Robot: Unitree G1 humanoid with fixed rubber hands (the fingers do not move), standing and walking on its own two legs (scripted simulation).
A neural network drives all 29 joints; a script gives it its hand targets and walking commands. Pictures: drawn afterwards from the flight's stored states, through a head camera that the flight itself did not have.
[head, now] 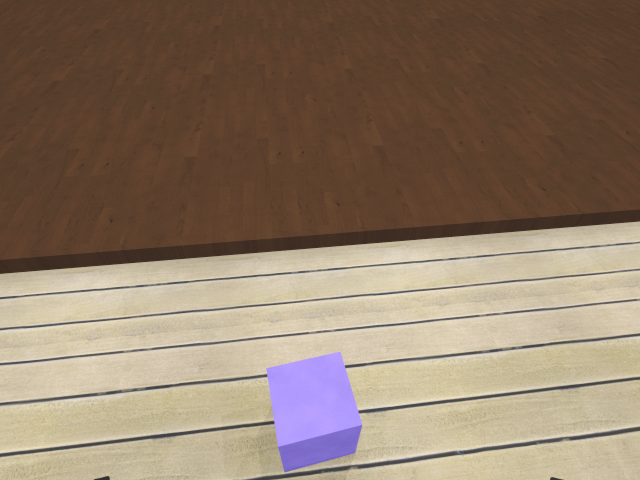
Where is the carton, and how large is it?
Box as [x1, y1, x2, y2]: [266, 352, 361, 471]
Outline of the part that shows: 340,352 266,368 277,442 284,471 353,453 355,451 361,427 361,422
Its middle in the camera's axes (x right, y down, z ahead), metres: -0.03 +0.50 +1.09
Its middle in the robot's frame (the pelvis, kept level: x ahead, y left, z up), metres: +0.44 +0.03 -0.66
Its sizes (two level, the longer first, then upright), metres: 0.210 0.200 0.250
